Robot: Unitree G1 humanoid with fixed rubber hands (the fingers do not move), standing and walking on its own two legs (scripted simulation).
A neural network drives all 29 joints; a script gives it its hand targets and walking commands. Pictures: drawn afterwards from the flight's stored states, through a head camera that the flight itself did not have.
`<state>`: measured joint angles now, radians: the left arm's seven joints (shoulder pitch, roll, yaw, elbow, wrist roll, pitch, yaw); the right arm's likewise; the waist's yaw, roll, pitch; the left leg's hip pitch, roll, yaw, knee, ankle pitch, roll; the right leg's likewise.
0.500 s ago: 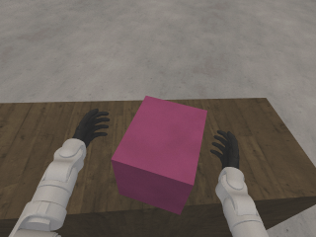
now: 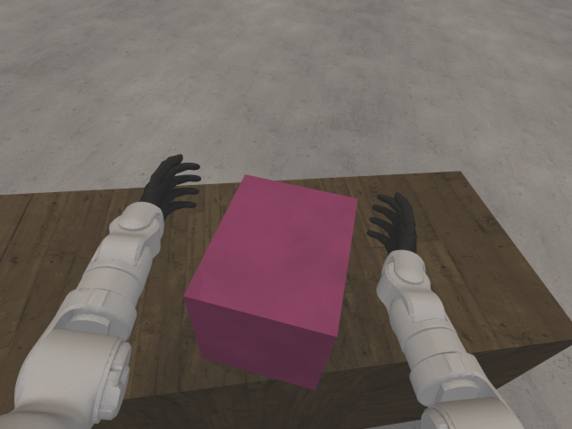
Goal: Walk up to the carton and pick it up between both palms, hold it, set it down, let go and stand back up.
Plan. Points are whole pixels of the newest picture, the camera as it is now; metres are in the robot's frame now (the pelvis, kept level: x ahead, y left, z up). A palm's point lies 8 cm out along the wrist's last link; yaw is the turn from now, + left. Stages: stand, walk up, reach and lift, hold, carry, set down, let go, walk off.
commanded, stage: reach and lift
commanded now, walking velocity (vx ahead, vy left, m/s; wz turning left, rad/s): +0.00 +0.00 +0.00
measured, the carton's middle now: (279, 279) +0.39 -0.04 -0.05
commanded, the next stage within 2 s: none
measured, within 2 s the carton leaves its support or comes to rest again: neither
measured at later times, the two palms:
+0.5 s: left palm (172, 252) +0.42 +0.13 +0.01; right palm (374, 287) +0.33 -0.19 -0.01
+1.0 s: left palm (184, 257) +0.42 +0.11 -0.01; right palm (369, 288) +0.34 -0.19 -0.03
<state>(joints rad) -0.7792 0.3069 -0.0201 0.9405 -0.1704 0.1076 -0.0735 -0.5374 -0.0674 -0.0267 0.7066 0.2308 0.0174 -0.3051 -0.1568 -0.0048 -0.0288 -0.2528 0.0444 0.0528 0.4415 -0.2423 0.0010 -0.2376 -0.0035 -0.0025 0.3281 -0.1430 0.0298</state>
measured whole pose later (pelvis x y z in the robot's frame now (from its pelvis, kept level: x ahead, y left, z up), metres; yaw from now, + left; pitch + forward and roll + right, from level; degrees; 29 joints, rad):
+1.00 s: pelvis -0.03 +0.01 -0.05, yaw +0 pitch +22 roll -3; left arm -1.01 0.19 -0.01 1.54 -0.10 -0.40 0.00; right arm -0.79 -0.01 -0.22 1.36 0.12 -0.45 -0.24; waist -0.17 0.02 -0.24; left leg -0.89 0.04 0.01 0.81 -0.32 0.01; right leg -0.86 -0.01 -0.03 0.70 -0.23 0.04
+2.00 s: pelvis +0.01 +0.00 -0.01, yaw +2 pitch +17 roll -3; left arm -0.80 0.05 0.38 1.30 0.39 -0.48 -0.10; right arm -0.55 0.11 -0.60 1.19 -0.30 -0.68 -0.26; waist -0.09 0.00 -0.09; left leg -0.55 0.05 -0.01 0.48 -0.22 0.00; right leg -0.48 0.00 -0.06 0.30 -0.11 0.02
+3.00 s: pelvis -0.01 -0.01 +0.00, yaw +2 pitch +20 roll -2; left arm -0.79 0.07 0.27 1.26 0.33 -0.49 -0.07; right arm -0.59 0.08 -0.53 1.28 -0.24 -0.77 -0.30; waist -0.06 0.00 -0.12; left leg -0.59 0.06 -0.01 0.42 -0.16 -0.02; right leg -0.52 0.01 -0.07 0.22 -0.04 0.00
